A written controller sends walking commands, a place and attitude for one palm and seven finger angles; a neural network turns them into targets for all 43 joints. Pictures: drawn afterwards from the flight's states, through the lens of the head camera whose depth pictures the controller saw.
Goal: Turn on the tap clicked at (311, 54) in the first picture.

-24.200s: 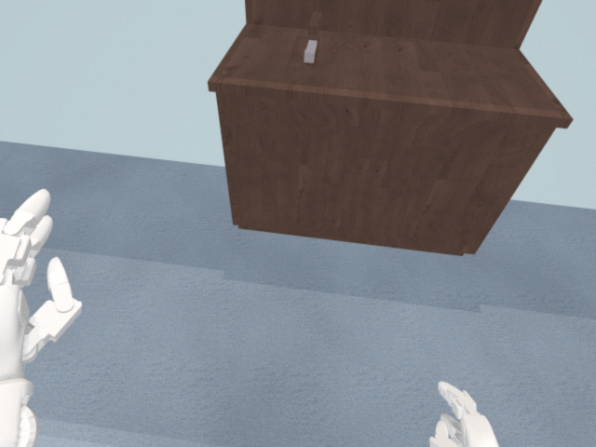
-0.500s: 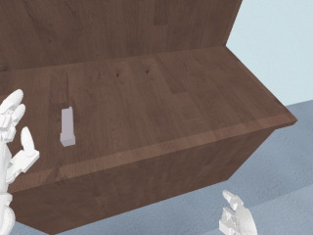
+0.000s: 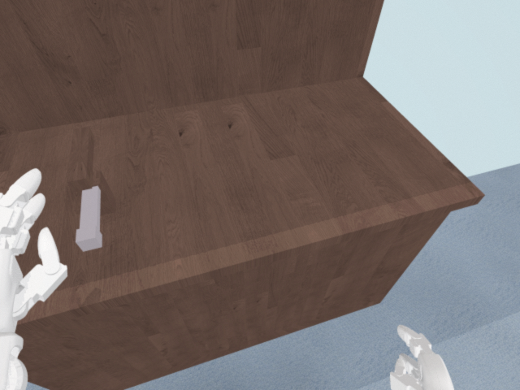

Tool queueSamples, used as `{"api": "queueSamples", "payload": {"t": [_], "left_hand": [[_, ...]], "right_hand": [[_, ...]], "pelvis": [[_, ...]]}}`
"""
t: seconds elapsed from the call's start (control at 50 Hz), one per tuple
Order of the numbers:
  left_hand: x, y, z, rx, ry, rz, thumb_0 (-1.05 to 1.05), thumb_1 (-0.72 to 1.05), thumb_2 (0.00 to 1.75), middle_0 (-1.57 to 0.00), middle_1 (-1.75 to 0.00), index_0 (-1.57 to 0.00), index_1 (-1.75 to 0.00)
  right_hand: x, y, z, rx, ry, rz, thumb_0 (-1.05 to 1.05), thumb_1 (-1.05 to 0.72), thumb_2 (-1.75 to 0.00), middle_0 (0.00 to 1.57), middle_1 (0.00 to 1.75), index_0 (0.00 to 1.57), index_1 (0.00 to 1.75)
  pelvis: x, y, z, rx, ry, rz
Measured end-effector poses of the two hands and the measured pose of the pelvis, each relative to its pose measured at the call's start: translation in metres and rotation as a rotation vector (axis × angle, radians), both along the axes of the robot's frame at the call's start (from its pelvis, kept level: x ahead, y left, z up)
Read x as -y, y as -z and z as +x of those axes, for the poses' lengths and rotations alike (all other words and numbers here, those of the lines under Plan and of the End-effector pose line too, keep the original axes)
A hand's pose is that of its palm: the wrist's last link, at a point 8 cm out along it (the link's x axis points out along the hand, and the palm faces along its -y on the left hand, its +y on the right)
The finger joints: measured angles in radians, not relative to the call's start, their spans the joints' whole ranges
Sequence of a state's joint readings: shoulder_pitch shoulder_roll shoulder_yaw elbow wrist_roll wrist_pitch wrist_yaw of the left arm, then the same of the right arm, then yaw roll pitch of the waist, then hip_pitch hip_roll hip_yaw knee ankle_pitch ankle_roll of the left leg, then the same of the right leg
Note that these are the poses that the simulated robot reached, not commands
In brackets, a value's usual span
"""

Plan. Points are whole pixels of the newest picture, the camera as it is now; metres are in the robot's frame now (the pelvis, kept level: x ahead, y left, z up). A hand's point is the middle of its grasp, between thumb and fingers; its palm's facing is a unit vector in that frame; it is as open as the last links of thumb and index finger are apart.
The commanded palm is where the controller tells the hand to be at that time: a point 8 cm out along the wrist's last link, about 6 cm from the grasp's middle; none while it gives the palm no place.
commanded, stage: come to a stop and stand still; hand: left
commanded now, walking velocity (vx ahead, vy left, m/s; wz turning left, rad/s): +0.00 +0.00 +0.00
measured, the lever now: (89, 238) +0.32 +0.29 +0.05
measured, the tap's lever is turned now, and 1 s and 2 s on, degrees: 0 0 0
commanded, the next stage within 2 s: look again from close up in 0.80 s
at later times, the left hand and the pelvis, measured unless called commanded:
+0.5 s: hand out of the picture +0.20 +0.34 +0.16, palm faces +0.40 -0.83 -0.38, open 7.4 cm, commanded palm +0.14 +0.35 +0.18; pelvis -0.02 +0.07 +0.00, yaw -1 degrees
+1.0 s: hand out of the picture +0.21 +0.33 +0.16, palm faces +0.37 -0.85 -0.36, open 7.4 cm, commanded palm +0.15 +0.36 +0.18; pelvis -0.01 +0.08 +0.00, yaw -1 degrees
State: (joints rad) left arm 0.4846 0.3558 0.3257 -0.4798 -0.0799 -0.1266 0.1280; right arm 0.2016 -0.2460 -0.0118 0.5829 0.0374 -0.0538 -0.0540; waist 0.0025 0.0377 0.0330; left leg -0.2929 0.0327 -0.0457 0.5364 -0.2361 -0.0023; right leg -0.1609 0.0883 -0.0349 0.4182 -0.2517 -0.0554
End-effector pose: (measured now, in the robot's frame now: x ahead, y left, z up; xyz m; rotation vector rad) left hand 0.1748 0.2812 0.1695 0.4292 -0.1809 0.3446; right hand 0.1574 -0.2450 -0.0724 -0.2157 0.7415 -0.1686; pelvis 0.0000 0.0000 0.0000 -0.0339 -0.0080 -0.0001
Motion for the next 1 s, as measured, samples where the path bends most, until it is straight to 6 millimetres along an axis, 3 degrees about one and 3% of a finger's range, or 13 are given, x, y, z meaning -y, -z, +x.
{"api": "queueSamples", "payload": {"t": [0.08,0.12,0.18,0.32,0.4,0.5,0.6,0.78,1.0], "left_hand": [[-0.014,-0.007,0.002,0.015,-0.01,0.057,0.02,0.89,0.9,-0.22,-0.3,-0.21,-0.3],[-0.038,-0.022,0.011,0.098,-0.029,0.138,0.02,0.89,0.9,-0.22,-0.3,-0.22,-0.31],[-0.062,-0.028,0.021,0.173,-0.079,0.104,0.02,0.89,0.9,-0.22,-0.3,-0.21,-0.3],[-0.038,0.002,0.013,0.075,0.125,0.012,0.02,0.9,0.9,-0.21,-0.3,-0.2,-0.3],[-0.059,0.007,0.001,0.056,0.13,0.045,0.02,0.89,0.9,-0.22,-0.3,-0.21,-0.3],[-0.095,-0.006,-0.01,0.134,0.017,0.067,0.02,0.89,0.9,-0.22,-0.3,-0.21,-0.31],[-0.101,-0.006,-0.014,0.175,-0.014,0.016,0.02,0.9,0.9,-0.21,-0.3,-0.21,-0.3],[-0.096,0.002,-0.002,0.115,0.04,0.01,0.02,0.9,0.9,-0.21,-0.3,-0.21,-0.3],[-0.091,-0.003,-0.006,0.108,0.034,0.029,0.02,0.89,0.9,-0.21,-0.3,-0.21,-0.3]], "right_hand": [[-0.009,-0.001,0.002,-0.007,-0.021,-0.014,0.01,-0.91,-0.9,0.19,0.3,0.2,0.3],[-0.019,-0.002,0.002,-0.02,-0.065,-0.021,0.01,-0.91,-0.9,0.19,0.3,0.2,0.3],[-0.033,-0.005,0.004,0.007,-0.093,0.004,0.01,-0.9,-0.9,0.19,0.3,0.2,0.3],[-0.068,-0.019,-0.001,0.089,-0.063,0.023,0.01,-0.9,-0.9,0.2,0.3,0.21,0.3],[-0.087,-0.02,-0.008,0.076,-0.07,0.005,0.01,-0.9,-0.9,0.2,0.3,0.21,0.3],[-0.108,-0.014,-0.014,0.035,-0.122,0.003,0.01,-0.9,-0.9,0.2,0.3,0.21,0.3],[-0.123,-0.012,-0.015,0.022,-0.143,0.014,0.01,-0.9,-0.9,0.2,0.3,0.21,0.3],[-0.127,-0.016,-0.011,0.047,-0.112,0.019,0.01,-0.9,-0.9,0.2,0.3,0.21,0.3],[-0.105,-0.017,-0.009,0.031,-0.085,-0.005,0.01,-0.9,-0.9,0.2,0.3,0.21,0.3]], "pelvis": [[-0.006,-0.001,0.0,0.007,-0.003,0.004],[-0.007,-0.002,-0.005,0.0,-0.003,0.012],[-0.018,-0.001,-0.01,-0.002,0.019,0.012],[-0.051,0.0,-0.016,0.003,0.044,0.01],[-0.062,0.0,-0.019,0.005,0.032,0.007],[-0.074,0.0,-0.022,0.009,0.018,-0.003],[-0.085,-0.001,-0.022,0.01,0.02,-0.008],[-0.091,-0.002,-0.02,0.012,0.026,-0.004],[-0.082,-0.004,-0.015,0.011,0.019,-0.004]]}}
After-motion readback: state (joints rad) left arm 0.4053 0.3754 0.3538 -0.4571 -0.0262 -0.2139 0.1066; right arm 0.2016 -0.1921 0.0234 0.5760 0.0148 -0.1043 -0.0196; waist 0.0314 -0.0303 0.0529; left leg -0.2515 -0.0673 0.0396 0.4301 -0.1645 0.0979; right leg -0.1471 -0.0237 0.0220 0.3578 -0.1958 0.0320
